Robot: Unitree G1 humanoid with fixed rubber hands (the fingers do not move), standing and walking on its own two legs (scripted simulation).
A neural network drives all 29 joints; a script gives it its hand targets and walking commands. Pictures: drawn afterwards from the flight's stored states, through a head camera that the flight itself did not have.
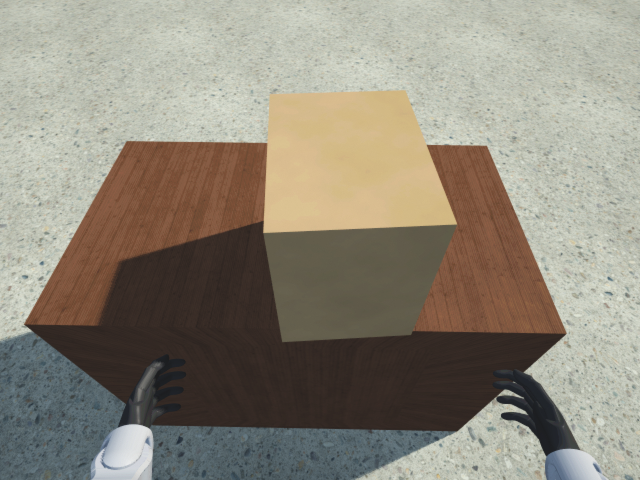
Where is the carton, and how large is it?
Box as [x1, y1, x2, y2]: [263, 90, 456, 341]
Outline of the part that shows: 405,90 270,94 263,233 282,341 410,334 453,233 456,222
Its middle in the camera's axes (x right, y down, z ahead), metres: +0.04 -0.03 +0.61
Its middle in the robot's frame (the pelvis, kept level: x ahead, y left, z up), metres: +0.47 +0.00 +0.02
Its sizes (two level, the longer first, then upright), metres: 0.283 0.213 0.276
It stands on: a pedestal, 0.65 m high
